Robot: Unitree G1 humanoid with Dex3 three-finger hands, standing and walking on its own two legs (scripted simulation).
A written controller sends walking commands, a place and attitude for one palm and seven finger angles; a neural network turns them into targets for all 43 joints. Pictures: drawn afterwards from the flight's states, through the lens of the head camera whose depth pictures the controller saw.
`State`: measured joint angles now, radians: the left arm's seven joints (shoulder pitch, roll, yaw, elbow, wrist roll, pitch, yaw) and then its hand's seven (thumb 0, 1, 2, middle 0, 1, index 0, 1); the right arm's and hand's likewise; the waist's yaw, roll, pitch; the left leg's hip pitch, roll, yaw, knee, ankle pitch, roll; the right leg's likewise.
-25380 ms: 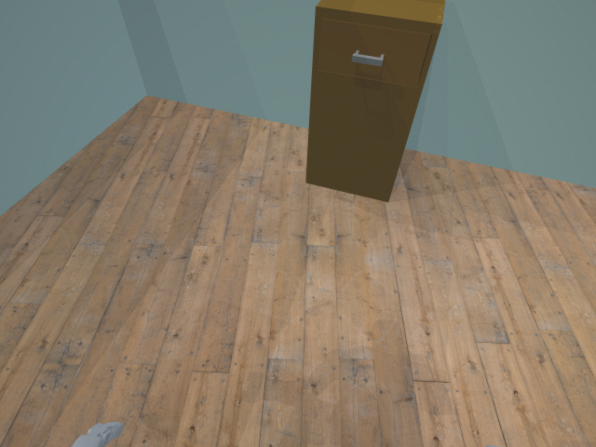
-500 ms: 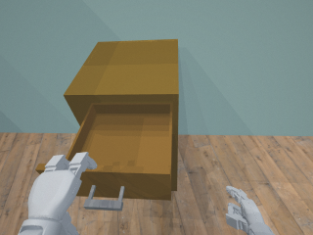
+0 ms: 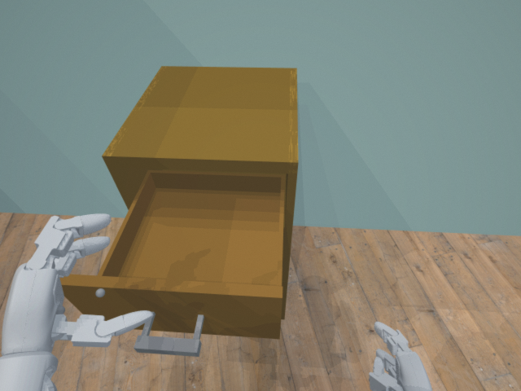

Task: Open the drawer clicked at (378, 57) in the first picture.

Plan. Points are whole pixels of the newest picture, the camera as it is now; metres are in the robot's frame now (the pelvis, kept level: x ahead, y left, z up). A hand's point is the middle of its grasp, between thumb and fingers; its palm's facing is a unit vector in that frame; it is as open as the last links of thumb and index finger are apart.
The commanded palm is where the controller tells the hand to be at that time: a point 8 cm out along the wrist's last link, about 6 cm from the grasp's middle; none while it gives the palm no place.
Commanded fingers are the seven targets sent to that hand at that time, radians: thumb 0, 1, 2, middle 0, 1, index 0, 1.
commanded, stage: draw the hand back to the body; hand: left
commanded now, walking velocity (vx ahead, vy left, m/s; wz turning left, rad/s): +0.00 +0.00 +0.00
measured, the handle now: (171, 332) +0.23 +0.19 -0.08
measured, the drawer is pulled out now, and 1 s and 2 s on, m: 0.28 0.28 0.28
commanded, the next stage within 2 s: step back with the hand held close in 0.62 s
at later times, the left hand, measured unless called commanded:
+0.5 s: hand (77, 305) +0.17 +0.22 +0.15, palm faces +0.38 -0.83 -0.40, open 8.0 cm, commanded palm +0.12 +0.26 +0.18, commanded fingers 0.00 0.90 0.90 -0.20 -0.30 -0.20 -0.30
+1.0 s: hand (84, 313) +0.17 +0.22 +0.14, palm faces +0.28 -0.84 -0.47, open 7.4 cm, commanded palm +0.10 +0.27 +0.18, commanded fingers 0.00 0.90 0.90 -0.20 -0.30 -0.20 -0.30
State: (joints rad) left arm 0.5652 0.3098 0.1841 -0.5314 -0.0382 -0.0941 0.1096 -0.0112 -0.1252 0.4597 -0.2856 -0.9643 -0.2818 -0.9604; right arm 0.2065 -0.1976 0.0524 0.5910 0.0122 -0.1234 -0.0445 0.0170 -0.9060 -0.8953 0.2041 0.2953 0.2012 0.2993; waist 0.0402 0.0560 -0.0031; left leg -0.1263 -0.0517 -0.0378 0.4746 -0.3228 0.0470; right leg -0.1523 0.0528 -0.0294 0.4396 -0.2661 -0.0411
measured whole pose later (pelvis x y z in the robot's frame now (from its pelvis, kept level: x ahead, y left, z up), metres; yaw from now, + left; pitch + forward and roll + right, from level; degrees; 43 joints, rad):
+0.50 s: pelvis -0.01 -0.02 +0.00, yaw +0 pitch -2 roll -1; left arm 0.55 0.32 0.27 -0.46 -0.07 -0.11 0.10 0.00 0.72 0.83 -0.22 -0.41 -0.22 -0.41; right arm 0.16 -0.21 0.02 0.62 0.02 -0.12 -0.06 0.02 -0.91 -0.90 0.20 0.30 0.20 0.30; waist 0.06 0.07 0.00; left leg -0.11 -0.04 -0.05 0.42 -0.28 0.03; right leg -0.13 0.07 -0.04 0.39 -0.22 -0.06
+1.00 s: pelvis -0.03 -0.01 +0.00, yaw +0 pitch +3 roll -1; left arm 0.64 0.35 0.32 -0.53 -0.04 -0.18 0.11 0.01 0.89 0.90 -0.21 -0.31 -0.21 -0.30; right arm 0.15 -0.24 -0.02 0.59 0.03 -0.04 -0.05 0.02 -0.91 -0.90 0.20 0.30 0.20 0.30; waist -0.01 0.03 0.02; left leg -0.25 -0.03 -0.04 0.47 -0.27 0.03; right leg -0.25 0.07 -0.04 0.39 -0.18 -0.06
